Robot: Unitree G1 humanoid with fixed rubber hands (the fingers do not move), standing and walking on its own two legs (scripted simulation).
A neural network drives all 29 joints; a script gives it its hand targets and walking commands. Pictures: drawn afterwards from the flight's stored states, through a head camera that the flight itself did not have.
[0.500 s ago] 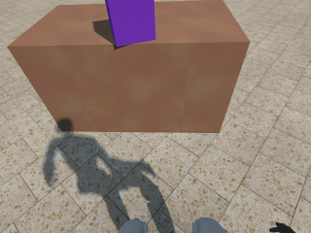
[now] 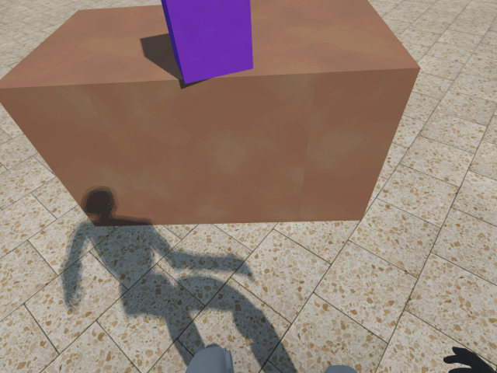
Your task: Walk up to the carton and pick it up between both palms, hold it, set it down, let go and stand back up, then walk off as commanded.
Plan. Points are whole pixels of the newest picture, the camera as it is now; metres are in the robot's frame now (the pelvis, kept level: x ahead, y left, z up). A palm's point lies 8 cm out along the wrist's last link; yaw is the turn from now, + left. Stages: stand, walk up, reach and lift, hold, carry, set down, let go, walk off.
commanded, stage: walk up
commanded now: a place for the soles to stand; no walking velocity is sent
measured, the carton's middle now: (207, 26) +0.97 +0.11 +0.16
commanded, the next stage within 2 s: none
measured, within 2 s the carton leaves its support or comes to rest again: neither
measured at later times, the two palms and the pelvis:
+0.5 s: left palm out of the picture +0.12 +0.38 -0.06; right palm (444, 348) +0.18 -0.28 -0.07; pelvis +0.08 +0.03 +0.02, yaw +1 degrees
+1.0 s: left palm (17, 365) +0.18 +0.42 -0.08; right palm (412, 328) +0.20 -0.24 -0.07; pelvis +0.12 +0.08 +0.01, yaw +0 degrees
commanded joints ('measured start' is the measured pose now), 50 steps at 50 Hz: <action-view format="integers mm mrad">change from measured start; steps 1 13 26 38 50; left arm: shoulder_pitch -132 -81 7 -251 -156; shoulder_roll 131 229 391 223 182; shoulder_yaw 73 117 160 106 96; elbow -89 -23 -28 -57 -47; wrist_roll -1 -18 0 -3 -20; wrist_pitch -3 23 6 53 38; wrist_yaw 31 -10 65 47 24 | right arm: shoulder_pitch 271 93 -78 -9 11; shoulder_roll -320 -239 -175 -331 -204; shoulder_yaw -197 -161 -126 -165 -128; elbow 53 -6 -66 30 27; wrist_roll -29 2 4 1 13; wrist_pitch -61 -59 24 -29 -63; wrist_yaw -44 -50 -65 -61 -98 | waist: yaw -197 -57 51 -57 -24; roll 386 77 -139 100 102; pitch -7 123 -26 225 8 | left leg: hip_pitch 538 462 -52 228 596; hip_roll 174 183 -12 281 219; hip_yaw -561 -428 -207 -716 -299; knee -727 -760 234 -923 -449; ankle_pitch -337 -219 -190 -444 887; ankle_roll -7 58 -53 17 47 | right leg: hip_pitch -556 -305 201 -419 -173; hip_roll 145 9 -340 100 72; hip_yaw -37 -48 688 70 -38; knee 408 102 -619 195 -78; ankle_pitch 57 202 186 79 79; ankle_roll -97 -46 -396 -82 -85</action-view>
